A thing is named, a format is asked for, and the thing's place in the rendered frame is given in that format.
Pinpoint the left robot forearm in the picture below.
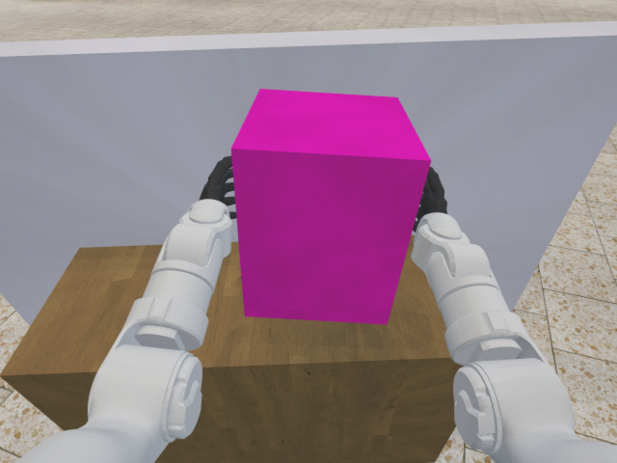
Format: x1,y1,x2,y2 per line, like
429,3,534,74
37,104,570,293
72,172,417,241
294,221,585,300
88,199,232,419

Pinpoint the right robot forearm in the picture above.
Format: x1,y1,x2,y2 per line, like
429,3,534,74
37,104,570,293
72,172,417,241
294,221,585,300
411,212,575,430

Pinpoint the robot right upper arm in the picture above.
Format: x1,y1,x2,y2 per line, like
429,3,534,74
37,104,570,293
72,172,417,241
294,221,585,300
453,358,617,463

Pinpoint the right robot hand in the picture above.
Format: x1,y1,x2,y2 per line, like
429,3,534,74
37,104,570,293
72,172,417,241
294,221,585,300
413,167,447,232

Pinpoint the left robot hand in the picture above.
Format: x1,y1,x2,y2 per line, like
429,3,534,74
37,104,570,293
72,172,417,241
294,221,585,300
199,156,236,219

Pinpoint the robot left upper arm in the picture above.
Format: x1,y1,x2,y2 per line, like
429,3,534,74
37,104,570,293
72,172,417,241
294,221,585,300
14,344,202,463

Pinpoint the pedestal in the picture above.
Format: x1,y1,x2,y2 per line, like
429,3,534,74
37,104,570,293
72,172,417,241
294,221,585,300
0,235,463,463

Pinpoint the carton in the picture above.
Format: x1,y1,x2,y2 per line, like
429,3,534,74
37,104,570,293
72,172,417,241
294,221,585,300
231,89,431,325

